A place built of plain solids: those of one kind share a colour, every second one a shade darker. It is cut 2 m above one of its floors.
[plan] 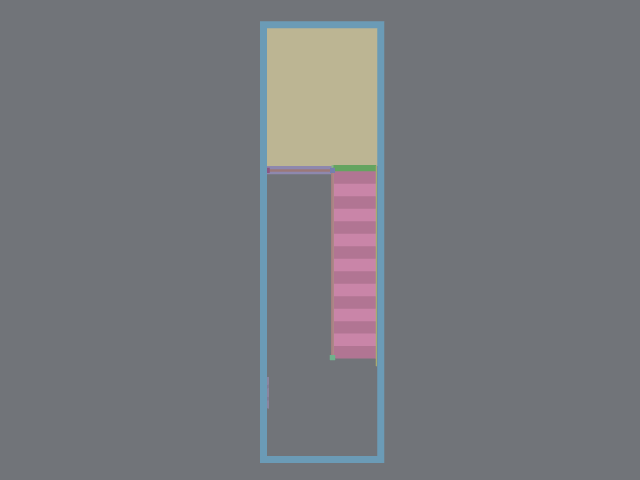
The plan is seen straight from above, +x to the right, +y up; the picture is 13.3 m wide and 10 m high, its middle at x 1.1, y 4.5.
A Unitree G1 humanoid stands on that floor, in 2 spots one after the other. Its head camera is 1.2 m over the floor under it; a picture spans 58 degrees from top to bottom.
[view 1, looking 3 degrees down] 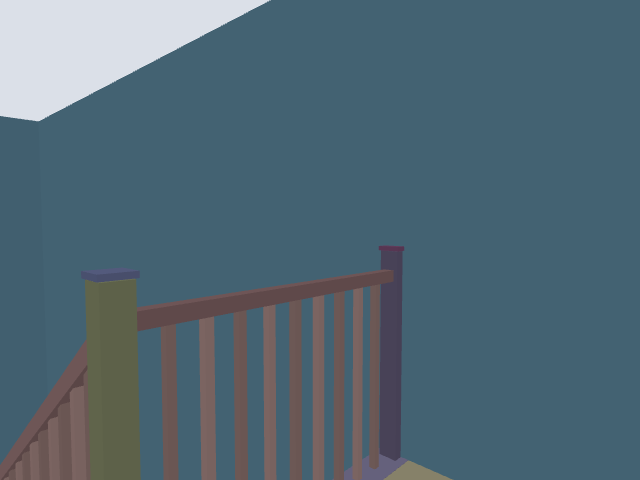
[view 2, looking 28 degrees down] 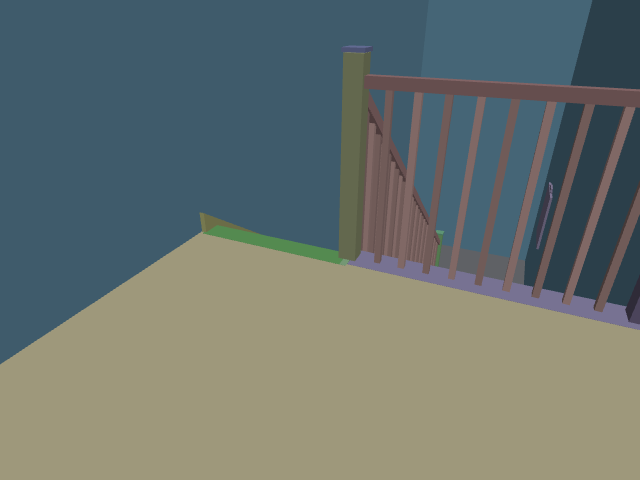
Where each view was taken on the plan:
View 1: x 1.82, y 7.14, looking -137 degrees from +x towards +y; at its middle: wall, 2.49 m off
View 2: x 0.67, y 7.91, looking -66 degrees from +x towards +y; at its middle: wall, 4.52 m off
